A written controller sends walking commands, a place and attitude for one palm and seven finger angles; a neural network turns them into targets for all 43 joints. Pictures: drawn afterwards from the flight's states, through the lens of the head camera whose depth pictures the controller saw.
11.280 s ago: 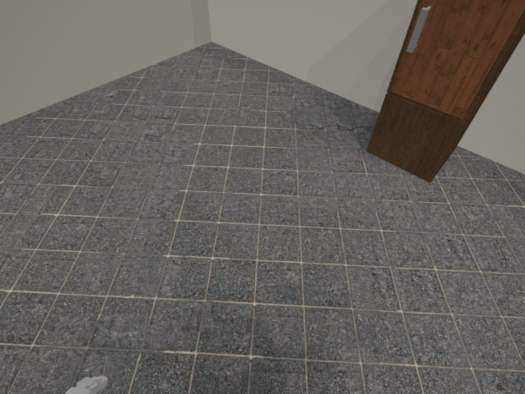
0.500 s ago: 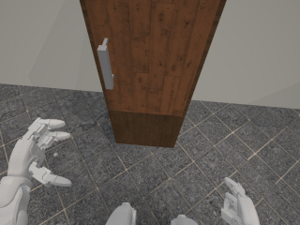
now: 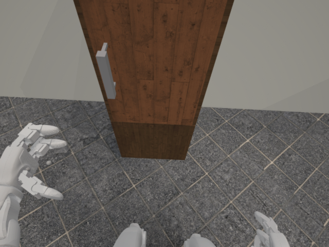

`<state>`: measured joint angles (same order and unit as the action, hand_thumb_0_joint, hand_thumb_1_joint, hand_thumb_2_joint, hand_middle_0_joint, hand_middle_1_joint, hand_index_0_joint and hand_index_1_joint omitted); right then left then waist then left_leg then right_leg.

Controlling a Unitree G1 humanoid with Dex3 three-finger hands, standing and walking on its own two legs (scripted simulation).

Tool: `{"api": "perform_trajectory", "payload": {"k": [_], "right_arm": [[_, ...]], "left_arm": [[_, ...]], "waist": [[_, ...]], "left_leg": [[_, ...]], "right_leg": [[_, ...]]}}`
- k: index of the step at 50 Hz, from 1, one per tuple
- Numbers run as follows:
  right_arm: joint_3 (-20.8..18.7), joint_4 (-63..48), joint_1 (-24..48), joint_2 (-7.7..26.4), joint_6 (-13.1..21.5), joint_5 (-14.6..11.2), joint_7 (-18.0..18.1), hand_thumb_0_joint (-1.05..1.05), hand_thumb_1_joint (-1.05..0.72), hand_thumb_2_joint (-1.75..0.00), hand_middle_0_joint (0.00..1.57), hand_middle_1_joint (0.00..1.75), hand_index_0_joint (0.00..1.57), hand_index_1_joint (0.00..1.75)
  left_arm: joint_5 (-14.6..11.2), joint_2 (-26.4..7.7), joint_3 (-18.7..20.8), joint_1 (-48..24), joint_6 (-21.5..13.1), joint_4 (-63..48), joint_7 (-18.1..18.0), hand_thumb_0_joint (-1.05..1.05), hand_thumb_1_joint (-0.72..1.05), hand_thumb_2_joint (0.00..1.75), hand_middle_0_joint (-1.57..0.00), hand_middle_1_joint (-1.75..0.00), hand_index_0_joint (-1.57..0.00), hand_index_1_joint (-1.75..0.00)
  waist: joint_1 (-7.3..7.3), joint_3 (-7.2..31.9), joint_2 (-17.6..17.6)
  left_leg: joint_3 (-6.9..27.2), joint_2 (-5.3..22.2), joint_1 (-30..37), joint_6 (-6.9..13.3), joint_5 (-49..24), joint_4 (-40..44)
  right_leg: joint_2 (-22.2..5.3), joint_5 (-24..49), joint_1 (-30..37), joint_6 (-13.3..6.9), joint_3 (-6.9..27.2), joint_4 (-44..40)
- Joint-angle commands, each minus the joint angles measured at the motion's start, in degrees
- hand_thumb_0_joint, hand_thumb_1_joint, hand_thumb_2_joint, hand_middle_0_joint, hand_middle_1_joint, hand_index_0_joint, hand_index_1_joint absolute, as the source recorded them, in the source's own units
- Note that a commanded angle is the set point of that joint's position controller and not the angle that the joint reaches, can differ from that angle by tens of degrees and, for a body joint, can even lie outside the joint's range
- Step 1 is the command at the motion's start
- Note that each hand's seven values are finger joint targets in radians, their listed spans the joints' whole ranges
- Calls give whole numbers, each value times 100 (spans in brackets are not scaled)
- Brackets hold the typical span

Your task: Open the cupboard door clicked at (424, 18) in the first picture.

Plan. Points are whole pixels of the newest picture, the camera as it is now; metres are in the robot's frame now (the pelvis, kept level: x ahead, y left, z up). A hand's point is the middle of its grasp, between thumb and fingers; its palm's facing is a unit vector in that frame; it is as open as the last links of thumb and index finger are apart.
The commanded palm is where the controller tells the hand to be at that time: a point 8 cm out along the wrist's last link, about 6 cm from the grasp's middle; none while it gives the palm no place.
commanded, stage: raise the hand with hooked fingers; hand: left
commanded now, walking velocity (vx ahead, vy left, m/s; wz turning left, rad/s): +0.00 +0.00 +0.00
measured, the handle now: (108, 72) +0.60 +0.20 +0.04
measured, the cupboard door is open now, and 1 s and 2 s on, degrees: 0 0 0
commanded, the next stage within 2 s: move the hooked fingers beside the handle in 0.26 s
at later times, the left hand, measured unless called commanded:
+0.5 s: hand (52, 160) +0.29 +0.27 +0.05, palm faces +0.01 -1.00 -0.03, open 14.0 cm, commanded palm +0.28 +0.31 +0.05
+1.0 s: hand (68, 125) +0.39 +0.26 +0.04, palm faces +0.02 -1.00 -0.02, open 14.0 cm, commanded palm +0.37 +0.31 +0.05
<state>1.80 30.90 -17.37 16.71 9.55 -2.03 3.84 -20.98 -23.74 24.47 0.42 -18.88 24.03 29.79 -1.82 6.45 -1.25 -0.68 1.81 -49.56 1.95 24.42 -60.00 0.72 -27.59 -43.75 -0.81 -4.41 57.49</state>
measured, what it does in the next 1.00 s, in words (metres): stands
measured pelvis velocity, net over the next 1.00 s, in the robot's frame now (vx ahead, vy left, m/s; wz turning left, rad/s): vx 0.01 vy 0.00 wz -0.01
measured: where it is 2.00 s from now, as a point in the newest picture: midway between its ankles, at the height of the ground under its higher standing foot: outside the picture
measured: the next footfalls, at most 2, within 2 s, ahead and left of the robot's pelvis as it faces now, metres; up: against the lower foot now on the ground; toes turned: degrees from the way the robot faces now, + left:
none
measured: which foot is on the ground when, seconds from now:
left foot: down 0.00-1.00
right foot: down 0.00-1.00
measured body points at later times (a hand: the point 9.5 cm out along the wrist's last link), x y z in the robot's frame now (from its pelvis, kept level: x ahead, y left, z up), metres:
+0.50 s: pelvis +0.00 -0.01 -0.01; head +0.07 +0.01 +0.44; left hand +0.29 +0.32 +0.05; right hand +0.16 -0.26 -0.09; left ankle +0.05 +0.10 -0.67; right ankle +0.01 -0.12 -0.67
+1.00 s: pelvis +0.01 +0.00 -0.01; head +0.10 +0.01 +0.43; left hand +0.38 +0.32 +0.04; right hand +0.09 -0.27 -0.11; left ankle +0.05 +0.10 -0.67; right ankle +0.01 -0.12 -0.67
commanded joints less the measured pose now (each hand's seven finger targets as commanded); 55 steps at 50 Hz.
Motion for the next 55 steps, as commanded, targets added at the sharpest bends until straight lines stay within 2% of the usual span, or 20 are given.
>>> {"api": "perform_trajectory", "payload": {"k": [1,8,15,18,21,23,25,27,28,29,31,34,36,39,42,44,46,49,52,55], "right_arm": [[-385,-779,148,825,304,4,23,0,-90,-90,20,30,20,30],[-368,-738,156,812,321,-24,57,0,-90,-90,20,30,20,30],[-338,-713,207,797,321,-29,68,0,-90,-90,20,30,20,30],[-340,-732,192,804,316,-30,66,0,-90,-90,20,30,20,30],[-314,-628,190,816,344,-4,115,0,-90,-90,20,30,20,30],[-316,-539,141,836,344,-13,141,0,-90,-90,20,30,20,30],[-315,-505,131,838,348,-16,165,0,-90,-90,20,30,20,30],[-310,-461,100,833,346,-7,173,0,-90,-90,20,30,20,30],[-310,-466,89,817,338,-16,166,0,-90,-90,20,30,20,30],[-317,-443,66,831,330,-15,166,0,-90,-90,20,30,20,30],[-310,-408,-9,868,271,-3,172,0,-90,-90,20,30,20,30],[-316,-410,-54,860,156,-2,128,0,-90,-90,20,30,20,30],[-328,-508,-110,855,95,8,82,0,-90,-90,20,30,20,30],[-363,-516,-189,838,3,8,13,0,-90,-90,20,30,20,30],[-373,-409,-273,852,-84,10,-1,0,-90,-90,20,30,20,30],[-371,-326,-341,900,-159,12,11,0,-90,-90,20,30,20,30],[-383,-281,-400,922,-188,21,20,0,-90,-90,20,30,20,30],[-408,-186,-475,901,-229,33,18,0,-90,-90,20,30,20,30],[-422,-74,-572,937,-280,54,19,0,-90,-90,20,30,20,30],[-406,16,-616,947,-358,57,22,0,-90,-90,20,30,20,30]], "left_arm": [[-145,-1472,637,-943,-527,-1091,-122,0,-50,30,-30,-120,-30,-120],[-136,-1490,540,-994,-495,-1265,-5,0,-50,30,-30,-120,-30,-120],[-197,-1362,534,-977,-446,-901,6,0,-50,30,-30,-120,-30,-120],[-187,-1353,487,-1032,-416,-906,84,0,-50,30,-30,-120,-30,-120],[-102,-1371,306,-1951,-463,-945,69,0,-50,30,-30,-120,-30,-120],[-35,-1494,381,-2264,-499,-727,30,0,-50,30,-30,-120,-30,-120],[14,-1538,385,-2444,-517,-542,7,0,-50,30,-30,-120,-30,-120],[82,-1595,342,-2704,-534,-556,-3,0,-50,30,-30,-120,-30,-120],[118,-1462,200,-2795,-503,-542,-19,0,-50,30,-30,-120,-30,-120],[157,-1487,172,-2928,-457,-482,-44,0,-50,30,-30,-120,-30,-120],[183,-1643,317,-2985,-327,-70,-92,0,-50,30,-30,-120,-30,-120],[285,-1926,556,-3058,-215,209,-177,0,-50,30,-30,-120,-30,-120],[251,-1905,621,-2847,-186,255,-209,0,-50,30,-30,-120,-30,-120],[290,-1911,647,-2889,-260,170,-290,0,-50,30,-30,-120,-30,-120],[341,-1789,500,-3286,-334,448,-315,0,-50,30,-30,-120,-30,-120],[389,-1968,616,-3520,-351,936,-306,0,-50,30,-30,-120,-30,-120],[419,-2038,609,-3910,-431,1045,-256,0,-50,30,-30,-120,-30,-120],[524,-2020,423,-4487,-610,926,-181,0,-50,30,-30,-120,-30,-120],[568,-2223,511,-4818,-723,1022,-167,0,-50,30,-30,-120,-30,-120],[631,-2288,558,-5025,-673,1551,-229,0,-50,30,-30,-120,-30,-120]], "waist": [[145,1411,-462],[90,1578,-581],[70,1313,-336],[73,1452,-309],[-85,1353,-480],[-120,1418,-390],[-107,1429,-447],[-66,1686,-692],[-101,1738,-750],[-105,1800,-756],[-101,1783,-399],[0,1935,-507],[94,2094,-465],[64,2249,-434],[-125,1983,-318],[-191,1699,-144],[-206,1793,-183],[-259,2253,-714],[-275,2482,-793],[-326,2287,-649]], "left_leg": [[361,-116,1416,-43,-845,919],[327,-112,1545,-21,-983,891],[303,-126,1279,-19,-752,857],[298,-127,1301,-13,-879,801],[341,-102,1257,-3,-757,692],[381,-85,1269,-11,-666,688],[377,-82,1258,-20,-573,685],[392,-80,1442,-31,-728,678],[402,-74,1558,-32,-778,703],[421,-65,1604,-37,-771,716],[412,-65,1379,-12,-800,659],[343,-75,1277,-32,-1014,644],[310,-88,1348,-33,-1346,629],[287,-63,1443,-39,-1637,613],[237,-54,1252,-9,-1467,529],[234,-48,954,-3,-1167,518],[251,-49,947,11,-1220,448],[276,-36,1421,-8,-1453,408],[361,7,1686,-31,-1631,358],[376,12,1480,-20,-1502,351]], "right_leg": [[212,660,244,-115,177,-761],[190,859,329,-79,228,-816],[171,671,292,-51,262,-872],[169,817,342,-59,274,-822],[180,689,45,-75,288,-744],[172,579,-32,-68,287,-734],[157,482,-78,-74,300,-726],[154,613,-71,-106,292,-656],[152,667,-136,-96,269,-654],[146,666,-163,-92,259,-653],[172,713,-68,-81,266,-636],[134,949,142,-71,285,-590],[166,1285,319,-92,275,-543],[171,1577,369,-60,266,-516],[190,1507,173,-29,297,-543],[189,1269,81,-24,317,-574],[196,1297,42,-53,333,-498],[177,1387,-118,-62,350,-454],[203,1406,-280,-82,323,-412],[194,1303,-369,-66,295,-417]]}}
